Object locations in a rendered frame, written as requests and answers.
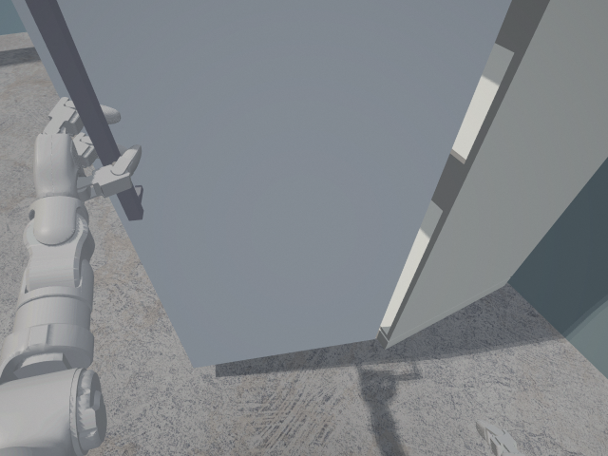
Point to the fridge door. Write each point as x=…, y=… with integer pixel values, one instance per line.
x=290, y=151

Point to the robot left forearm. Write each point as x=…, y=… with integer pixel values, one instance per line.
x=51, y=330

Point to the robot left upper arm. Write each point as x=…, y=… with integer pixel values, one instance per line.
x=55, y=414

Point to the handle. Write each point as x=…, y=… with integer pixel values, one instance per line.
x=53, y=28

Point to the robot left hand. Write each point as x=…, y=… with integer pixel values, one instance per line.
x=58, y=160

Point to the robot right hand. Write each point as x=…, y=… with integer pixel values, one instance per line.
x=501, y=442

